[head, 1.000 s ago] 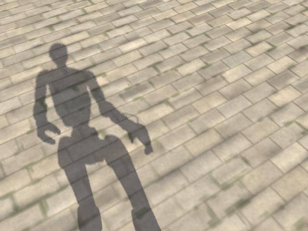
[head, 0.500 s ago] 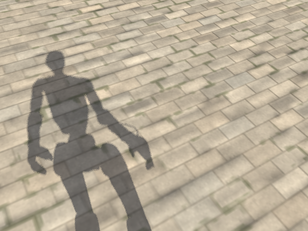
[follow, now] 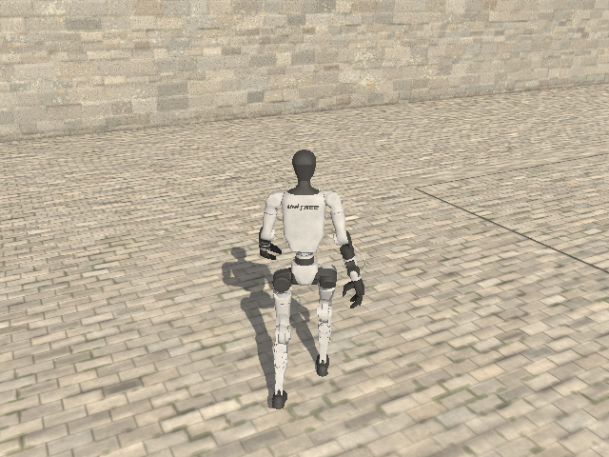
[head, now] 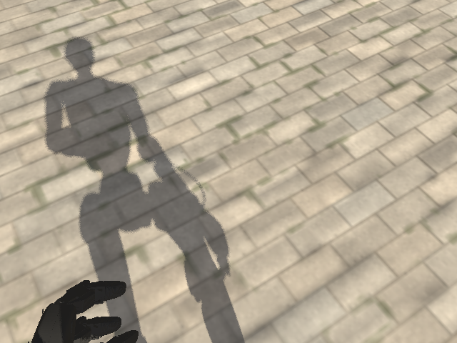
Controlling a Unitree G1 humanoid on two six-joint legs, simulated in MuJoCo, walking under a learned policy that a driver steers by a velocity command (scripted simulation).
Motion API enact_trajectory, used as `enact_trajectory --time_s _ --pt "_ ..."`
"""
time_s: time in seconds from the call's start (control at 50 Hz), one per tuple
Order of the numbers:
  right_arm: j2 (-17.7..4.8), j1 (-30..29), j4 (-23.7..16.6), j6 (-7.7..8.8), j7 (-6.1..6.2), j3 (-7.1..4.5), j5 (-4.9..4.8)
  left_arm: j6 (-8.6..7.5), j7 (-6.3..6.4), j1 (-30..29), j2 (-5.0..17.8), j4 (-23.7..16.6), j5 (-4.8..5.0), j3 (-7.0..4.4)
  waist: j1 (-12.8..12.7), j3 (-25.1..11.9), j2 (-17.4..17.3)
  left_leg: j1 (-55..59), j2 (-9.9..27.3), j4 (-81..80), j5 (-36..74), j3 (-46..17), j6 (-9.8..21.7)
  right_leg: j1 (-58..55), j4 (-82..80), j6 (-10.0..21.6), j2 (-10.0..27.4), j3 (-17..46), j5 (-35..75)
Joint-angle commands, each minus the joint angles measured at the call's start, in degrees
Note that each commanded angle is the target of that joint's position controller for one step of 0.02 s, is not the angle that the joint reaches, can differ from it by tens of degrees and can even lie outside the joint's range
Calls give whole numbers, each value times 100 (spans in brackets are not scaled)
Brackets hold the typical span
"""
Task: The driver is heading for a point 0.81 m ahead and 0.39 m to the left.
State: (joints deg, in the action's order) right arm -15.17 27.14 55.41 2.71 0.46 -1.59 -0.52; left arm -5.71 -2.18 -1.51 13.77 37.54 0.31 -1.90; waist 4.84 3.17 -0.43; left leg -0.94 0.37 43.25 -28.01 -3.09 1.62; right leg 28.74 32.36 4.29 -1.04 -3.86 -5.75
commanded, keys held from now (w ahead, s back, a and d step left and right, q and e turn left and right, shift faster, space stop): w+q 1.00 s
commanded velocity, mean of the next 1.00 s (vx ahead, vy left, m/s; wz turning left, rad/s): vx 0.50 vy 0.00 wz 0.52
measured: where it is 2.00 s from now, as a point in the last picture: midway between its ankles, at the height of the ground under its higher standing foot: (107, 218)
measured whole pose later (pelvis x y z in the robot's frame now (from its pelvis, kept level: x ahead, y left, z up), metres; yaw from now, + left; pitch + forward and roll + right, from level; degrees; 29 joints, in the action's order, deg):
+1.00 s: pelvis +0.57 +0.13 +0.00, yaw +33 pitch +2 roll -1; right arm -17.9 22.2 41.2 1.5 1.2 -5.0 -1.2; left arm -7.4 -1.5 2.0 16.0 41.5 -0.4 -2.9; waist 3.6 0.1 -0.5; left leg -7.1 -4.5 39.4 -29.6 -13.1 2.6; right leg 26.4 29.6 0.8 -1.9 1.4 -5.5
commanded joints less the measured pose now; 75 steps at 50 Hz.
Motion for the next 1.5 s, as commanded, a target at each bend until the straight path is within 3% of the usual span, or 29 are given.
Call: enact_trajectory --time_s 0.02,0.06,0.12,0.18,0.28,0.38,0.42,0.46,0.48,0.5,0.52,0.54,0.56,0.6,0.68,0.78,0.88,0.96,0.98,1.0,1.02,1.04,1.08,1.14,1.32,1.4,1.46,1.48,1.5 --pt "-1004 -274 -697 271 -42 -232 -291 48 137 2071 953 322 -16 -347 -1166 -1634 872 -4021 146 3426 11 -534 53 -4595 -1580 1121 2331 3648 -1687" --pt "-798 -762 -811 242 26 -240 -200 -8 120 1377 620 394 -18 -261 -771 -572 344 -3703 596 2899 843 -300 35 -2848 -2000 793 1849 2219 -756" --pt "-378 -353 -715 -25 48 -244 -157 -158 65 992 468 560 -83 -266 -326 -313 538 -2963 856 2557 1184 -306 -33 -1746 -2516 718 1532 1118 -173" --pt "-392 -751 -993 -148 74 -275 -100 -229 98 969 674 748 -104 -331 -267 19 442 -3437 941 2078 1703 -376 -138 -1532 -2756 760 1546 501 194" --pt "-282 -1724 -1357 -14 -140 -193 -67 -147 226 1251 983 906 -85 -390 -605 162 171 -3501 805 258 3157 66 -123 -1966 -2736 615 1384 -376 707" --pt "-344 -2511 -1865 -16 -332 -168 -74 92 262 1770 1262 1101 65 -479 -868 322 124 -3919 648 -575 2651 402 122 -3214 -2286 478 1769 -600 1207" --pt "-504 -2404 -1990 -40 -372 -244 -70 196 281 1703 1406 1083 106 -518 -686 99 289 -3522 352 -668 2058 687 316 -3515 -1666 338 1812 -753 2713" --pt "-885 -1326 -1816 -78 -348 -476 -92 303 309 1529 1492 1018 144 -533 -16 -605 395 -2002 -196 -861 1797 1018 618 -3343 25 128 1623 -989 4232" --pt "-1285 -307 -1554 -118 -257 -698 -112 302 330 1563 1339 971 104 -459 462 -1147 152 -350 -299 -1079 2041 738 854 -2419 1526 -113 1383 -1066 3569" --pt "-2023 -80 -1503 -140 -151 -870 -139 203 291 2002 603 676 -115 -232 49 -1563 -1320 1610 1151 -1379 1441 -2037 1705 87 3719 -511 542 -989 -557" --pt "-1878 -114 -1785 -28 -204 -761 -78 -44 216 1860 607 568 -42 -145 31 -2549 -1169 2421 1941 -2453 728 -4648 2402 1156 4756 -550 -193 517 -2941" --pt "-1413 -219 -1754 58 -258 -619 -19 -184 148 1155 1077 408 203 -269 261 -2020 -588 2202 1825 -2715 886 -4005 2007 1756 4869 -405 136 936 -2498" --pt "-1249 -471 -1751 111 -255 -572 -25 -266 143 981 1020 336 228 -238 88 -1351 -410 1442 1603 -2667 1350 -3159 1787 1818 4465 -287 379 872 -1993" --pt "-872 -1189 -1921 122 -213 -452 5 -239 220 1083 1051 470 1 -292 -400 -773 -88 -23 1145 -2734 2577 -2035 1483 1056 3544 -316 778 877 -1345" --pt "-983 -1198 -2006 154 -91 -474 -11 0 210 1099 833 429 -116 -268 -585 -614 -132 -916 856 -3030 3523 -1407 1529 600 2648 -661 721 731 -759" --pt "-1092 -844 -1896 84 50 -515 -50 -16 166 43 612 129 -62 -149 -212 -303 -421 -1242 493 -3002 2622 -1066 1152 341 463 -839 337 674 870" --pt "-1055 -567 -1746 22 79 -528 -96 -133 59 -264 881 -32 16 -225 -135 -249 -568 -835 760 -2516 2088 -1707 987 -31 -356 -669 174 879 885" --pt "-782 -761 -1833 -51 89 -447 -55 -251 89 916 1224 244 -32 -435 -777 -765 -705 -827 450 -1187 2649 -1829 638 -1701 -716 -222 265 808 251" --pt "-443 -684 -1939 -46 70 -311 41 -255 135 1754 1519 312 -112 -510 -1080 -1599 -37 -1517 57 426 1813 -1345 415 -3170 -643 103 1227 1755 -206" --pt "-126 157 -2122 11 62 -215 -145 -175 110 2192 1973 505 -164 -614 -644 -2142 2032 -3645 -696 2288 -677 -695 26 -4843 -1292 1066 2443 4596 -1540" --pt "-771 127 -1940 11 91 -311 -222 -156 76 2052 1411 439 -10 -503 -780 -1770 1427 -4383 -222 3070 -497 -851 -48 -4665 -1581 1021 2506 5040 -2820" --pt "-1090 -524 -1986 -20 88 -402 -174 -115 106 1805 1039 363 8 -401 -941 -1081 878 -4526 -14 3216 62 -728 -69 -4006 -1635 756 2256 4036 -2627" --pt "-997 -1081 -2115 -47 79 -423 -39 -47 131 1381 806 384 -77 -309 -792 -419 459 -4193 346 2824 758 -552 -94 -2816 -1780 560 1784 2666 -1129" --pt "-657 -1037 -2189 -118 -9 -383 -129 -101 170 1375 754 523 -72 -293 -619 -321 700 -3822 582 2410 1046 -381 -93 -2331 -2119 548 1528 1659 -231" --pt "-246 -2220 -2582 -21 -208 -208 -17 28 241 1539 1171 852 -11 -353 -864 26 351 -3477 366 -205 2889 298 -141 -2343 -2097 455 1300 -149 2293" --pt "-420 -2309 -2698 19 -340 -289 3 161 264 1776 1441 1016 141 -394 -744 -219 575 -2844 5 -985 2583 493 119 -2931 -1422 327 1492 -202 3501" --pt "-1050 -936 -2322 5 -233 -574 99 197 302 1740 1307 1004 126 -337 83 -1045 302 -520 -128 -1801 4152 364 570 -2331 731 -145 1074 -503 3285" --pt "-1522 -575 -2317 -58 -93 -609 235 147 251 2019 780 799 -209 -148 -76 -1846 -1035 1413 1349 -964 7514 -1234 1161 -644 2754 -464 553 -549 -829" --pt "-1332 -837 -2468 -41 -115 -431 268 122 132 2717 655 960 -108 13 -360 -3198 -1476 2304 2655 -1234 7908 -3134 2334 174 4182 -654 86 477 -3659"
